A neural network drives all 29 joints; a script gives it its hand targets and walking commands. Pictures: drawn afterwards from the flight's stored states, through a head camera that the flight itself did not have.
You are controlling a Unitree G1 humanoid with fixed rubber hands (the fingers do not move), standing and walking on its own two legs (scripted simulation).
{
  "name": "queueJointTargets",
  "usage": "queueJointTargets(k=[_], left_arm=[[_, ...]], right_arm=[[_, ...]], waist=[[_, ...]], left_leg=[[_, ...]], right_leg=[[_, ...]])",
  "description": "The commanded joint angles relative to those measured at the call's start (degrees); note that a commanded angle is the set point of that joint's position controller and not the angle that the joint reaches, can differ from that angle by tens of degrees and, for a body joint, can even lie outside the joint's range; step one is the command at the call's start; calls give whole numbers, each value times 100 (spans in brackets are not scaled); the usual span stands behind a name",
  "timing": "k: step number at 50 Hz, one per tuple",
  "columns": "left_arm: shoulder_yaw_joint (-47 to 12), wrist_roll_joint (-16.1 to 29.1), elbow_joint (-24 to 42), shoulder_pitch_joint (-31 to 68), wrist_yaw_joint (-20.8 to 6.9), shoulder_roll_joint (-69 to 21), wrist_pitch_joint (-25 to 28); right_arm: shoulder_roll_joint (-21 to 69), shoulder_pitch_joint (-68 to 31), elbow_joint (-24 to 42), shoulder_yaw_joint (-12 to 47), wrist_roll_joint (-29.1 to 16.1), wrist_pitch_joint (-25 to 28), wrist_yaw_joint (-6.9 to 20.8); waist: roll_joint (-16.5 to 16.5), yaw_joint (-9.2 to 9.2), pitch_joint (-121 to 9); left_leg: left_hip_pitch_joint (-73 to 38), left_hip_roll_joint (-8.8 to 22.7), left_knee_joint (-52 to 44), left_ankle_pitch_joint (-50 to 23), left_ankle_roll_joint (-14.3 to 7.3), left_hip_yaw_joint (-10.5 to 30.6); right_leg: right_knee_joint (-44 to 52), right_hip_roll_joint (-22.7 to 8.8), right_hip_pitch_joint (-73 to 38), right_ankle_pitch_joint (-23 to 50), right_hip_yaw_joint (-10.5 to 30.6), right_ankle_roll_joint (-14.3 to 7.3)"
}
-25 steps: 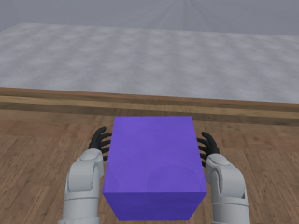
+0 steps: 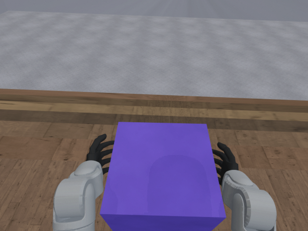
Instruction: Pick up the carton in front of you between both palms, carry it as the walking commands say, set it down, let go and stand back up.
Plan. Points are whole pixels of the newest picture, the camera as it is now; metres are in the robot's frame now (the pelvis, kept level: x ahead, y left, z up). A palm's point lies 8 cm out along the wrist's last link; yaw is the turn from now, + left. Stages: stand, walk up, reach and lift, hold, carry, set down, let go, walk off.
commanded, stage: carry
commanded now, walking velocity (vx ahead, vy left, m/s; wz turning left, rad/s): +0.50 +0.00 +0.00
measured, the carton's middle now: (160, 185) +0.25 +0.00 +0.03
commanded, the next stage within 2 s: none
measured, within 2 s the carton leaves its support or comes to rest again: neither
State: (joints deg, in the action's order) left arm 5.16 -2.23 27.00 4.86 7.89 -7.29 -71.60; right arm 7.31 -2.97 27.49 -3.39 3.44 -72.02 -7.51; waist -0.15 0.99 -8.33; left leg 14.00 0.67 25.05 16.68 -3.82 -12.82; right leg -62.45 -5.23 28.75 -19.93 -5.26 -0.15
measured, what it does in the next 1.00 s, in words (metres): walks ahead: right foot, then left foot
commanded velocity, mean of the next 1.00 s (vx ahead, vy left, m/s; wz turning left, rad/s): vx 0.50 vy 0.00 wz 0.00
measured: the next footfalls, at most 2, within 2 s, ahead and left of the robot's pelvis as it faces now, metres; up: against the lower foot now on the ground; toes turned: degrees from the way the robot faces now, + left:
right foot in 0.26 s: +0.38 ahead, -0.10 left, +0.00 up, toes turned -9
left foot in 0.78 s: +0.69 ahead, +0.07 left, +0.00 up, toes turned +8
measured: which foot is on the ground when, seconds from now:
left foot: down 0.00-0.30, up 0.32-0.76, down 0.78-1.00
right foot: up 0.00-0.24, down 0.26-0.78, up 0.80-1.00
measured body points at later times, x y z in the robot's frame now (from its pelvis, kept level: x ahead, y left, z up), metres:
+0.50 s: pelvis +0.32 -0.04 +0.00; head +0.34 -0.05 +0.45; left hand +0.61 +0.14 +0.09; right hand +0.64 -0.16 +0.08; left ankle +0.31 +0.09 -0.65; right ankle +0.34 -0.09 -0.74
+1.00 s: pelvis +0.64 +0.02 -0.01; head +0.72 +0.03 +0.43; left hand +1.02 +0.16 +0.07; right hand +1.00 -0.14 +0.07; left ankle +0.65 +0.07 -0.74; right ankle +0.63 -0.14 -0.66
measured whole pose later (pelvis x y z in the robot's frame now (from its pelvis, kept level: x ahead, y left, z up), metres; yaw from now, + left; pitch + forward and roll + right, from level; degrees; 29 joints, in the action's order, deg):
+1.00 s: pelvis +0.64 +0.02 -0.01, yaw +1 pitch +6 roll -2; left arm 15.8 -2.6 6.9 31.5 8.5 -6.1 -63.6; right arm 5.0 -30.2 5.7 -13.7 0.0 -63.5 -9.4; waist -0.6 3.7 3.8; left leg 23.0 -1.4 33.5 16.6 -6.9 -7.5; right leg -64.5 -2.0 35.4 -22.6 1.3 -2.0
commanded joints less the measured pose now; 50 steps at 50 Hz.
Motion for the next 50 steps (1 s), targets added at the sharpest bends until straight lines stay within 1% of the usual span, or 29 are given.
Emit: queueJointTargets(k=[1, 6, 9, 11, 12, 13, 14, 15, 16, 17, 18, 19, 20, 23, 26, 30, 34, 36, 37, 38, 39, 40, 41, 42, 43, 44, 46, 48, 50], left_arm=[[-3863, 1683, 109, 1962, -1035, -4904, 49], [-3834, 1398, 36, 1714, -962, -4918, 161], [-3970, 1484, 264, 1922, -984, -4883, 190], [-4012, 1579, 353, 2024, -997, -4812, 217], [-4006, 1611, 359, 2071, -996, -4757, 235], [-3990, 1639, 402, 2190, -996, -4674, 248], [-3939, 1661, 395, 2280, -994, -4558, 239], [-3873, 1697, 233, 2449, -993, -4356, 273], [-3950, 1821, 182, 2485, -1016, -4436, 264], [-4032, 1931, 174, 2766, -1031, -4527, 315], [-4049, 1961, 54, 3043, -1041, -4659, 363], [-4101, 1994, -39, 3341, -1047, -4715, 424], [-4093, 2017, -171, 3593, -1045, -4736, 486], [-3939, 1961, -631, 3917, -998, -4469, 626], [-3694, 1840, -1124, 4177, -861, -4170, 732], [-3258, 1695, -1551, 4591, -615, -3905, 751], [-2884, 1528, -1914, 5080, -426, -3725, 715], [-2775, 1507, -2069, 5363, -376, -3778, 706], [-2746, 1485, -2155, 5457, -361, -3826, 692], [-2738, 1488, -2202, 5587, -356, -3868, 670], [-2731, 1502, -2166, 5794, -342, -3914, 661], [-2714, 1522, -2217, 5726, -326, -4069, 632], [-2659, 1504, -2155, 5924, -302, -4057, 645], [-2645, 1480, -2217, 6115, -288, -4207, 649], [-2632, 1454, -2199, 6106, -296, -4368, 673], [-2674, 1418, -2186, 6111, -325, -4622, 706], [-2791, 1373, -1969, 6089, -389, -4952, 790], [-2891, 1325, -1819, 5859, -415, -4975, 841], [-2942, 1237, -1779, 5512, -410, -4860, 865]], right_arm=[[4805, -2739, 656, 3902, -2047, 117, 960], [4697, -2531, 517, 3950, -2102, 190, 1140], [4641, -2458, 502, 3897, -2034, 232, 1155], [4544, -2572, 608, 3877, -2001, 252, 1131], [4461, -2656, 653, 3864, -1987, 257, 1109], [4321, -2788, 695, 3841, -1964, 271, 1080], [4218, -2983, 710, 3832, -1948, 278, 1045], [4206, -3045, 729, 3851, -1934, 241, 1003], [4158, -3089, 563, 3816, -1866, 261, 965], [4222, -3241, 452, 3764, -1829, 298, 936], [4333, -3377, 274, 3673, -1762, 357, 904], [4390, -3453, 53, 3619, -1696, 428, 869], [4396, -3567, -135, 3555, -1604, 501, 825], [4260, -3826, -688, 3349, -1338, 683, 665], [3983, -4242, -1077, 3161, -1201, 785, 493], [3765, -4960, -1278, 2948, -1327, 790, 312], [3617, -5526, -1647, 2647, -1372, 732, 207], [3606, -5822, -1776, 2478, -1404, 715, 182], [3598, -5870, -1873, 2405, -1406, 712, 174], [3611, -5842, -1986, 2338, -1387, 715, 174], [3597, -5854, -2031, 2281, -1386, 709, 182], [3539, -6017, -2082, 2249, -1428, 719, 175], [3842, -6183, -2102, 2417, -1626, 717, 208], [4058, -6349, -2061, 2509, -1782, 736, 269], [4370, -6532, -1924, 2661, -1909, 771, 340], [4718, -6765, -1770, 2808, -2048, 816, 417], [5180, -7113, -1405, 3122, -2316, 905, 543], [5225, -6950, -1197, 3238, -2409, 964, 594], [5065, -6605, -1149, 3265, -2314, 981, 606]], waist=[[-422, 6, -698], [-727, 5, -227], [-978, 24, 1], [-1051, -47, -339], [-985, -156, -630], [-680, -296, -967], [-33, -534, -1374], [1785, -458, -1716], [1397, -423, -1531], [1017, -423, -1484], [361, -333, -1371], [62, -257, -1270], [112, -214, -1271], [511, -266, -1171], [658, -348, -928], [628, -453, -709], [644, -509, -406], [943, -373, -531], [880, -147, -863], [585, 200, -1354], [-10, 482, -1857], [-1359, 263, -2403], [-1858, 344, -2384], [-1477, 308, -2221], [-740, 320, -2125], [-359, 277, -1982], [-321, 230, -2049], [-491, 224, -2138], [-551, 278, -2168]], left_leg=[[-1810, 1622, -1379, -1832, -378, 1807], [-1729, 1200, -1304, -2835, -265, 840], [-1665, 1179, -1105, -3547, -209, 585], [-1641, 1152, -289, -4622, -90, 256], [-1411, 999, 536, -4762, 67, -43], [-877, 799, 1609, -4081, 191, -113], [-15, 586, 3214, -2620, 261, 37], [1771, -418, 5078, 453, 419, 465], [2380, -174, 5877, 1016, 235, 1292], [2509, 98, 6055, 844, 68, 1403], [2516, 313, 5846, 616, -18, 1381], [2447, 475, 5391, 359, -35, 1426], [2242, 528, 5059, 189, -15, 1399], [2222, 490, 4241, -75, 59, 1085], [2713, 457, 3333, -468, 136, 857], [2881, 312, 2243, -1017, 84, 580], [2326, 26, 1080, -1450, -58, 271], [1645, -164, 962, -1347, -201, 153], [946, -311, 856, -1068, -269, 130], [-104, -424, 539, -1052, -255, 24], [-1299, 357, 559, -836, -330, 1216], [-2650, 1761, 117, -865, -1118, 4152], [-3071, 1893, -188, -1186, -1398, 4755], [-2948, 1790, 47, -2064, -1375, 4224], [-2697, 1681, 212, -2814, -1226, 3679], [-2380, 1560, 287, -3202, -1085, 3227], [-2164, 1447, 314, -3278, -927, 2790], [-2164, 1378, 329, -3384, -943, 2545], [-2384, 1299, 533, -4061, -1029, 2308]], right_leg=[[672, -118, 1297, 576, 24, 11], [2484, 209, 871, 1335, -579, -44], [2933, 387, 290, 1792, -829, -213], [3018, 657, -718, 1728, -1051, -305], [3247, 880, -1649, 1594, -1270, -293], [3340, 748, -2661, 1208, -1170, -254], [3437, -258, -3467, -27, 363, -431], [4585, -1803, -4448, -689, 3720, -1363], [4914, -1920, -4220, -169, 3744, -1498], [4695, -1711, -3872, 644, 3131, -1428], [4508, -1562, -3480, 1125, 2591, -1238], [4489, -1402, -3061, 1153, 2163, -1075], [4574, -1295, -2737, 881, 1810, -938], [4766, -1110, -2354, 757, 1145, -954], [4705, -993, -2677, 1588, 772, -1043], [4395, -803, -3032, 2306, 407, -1055], [4154, -596, -2994, 3206, 105, -899], [3772, -630, -3038, 4295, -80, -751], [3102, -570, -3056, 4853, -263, -600], [1958, -364, -2904, 4747, -575, -415], [592, -197, -2024, 3285, -468, -302], [-840, 694, -234, 391, -97, -130], [-1796, 993, 802, -1075, 484, -215], [-2147, 763, 1181, -1050, 780, -334], [-1952, 537, 1246, -784, 872, -348], [-1508, 373, 1263, -470, 861, -326], [-878, 246, 1091, -215, 831, -247], [-223, 230, 1057, -177, 728, -157], [249, 326, 1332, -216, 524, -141]])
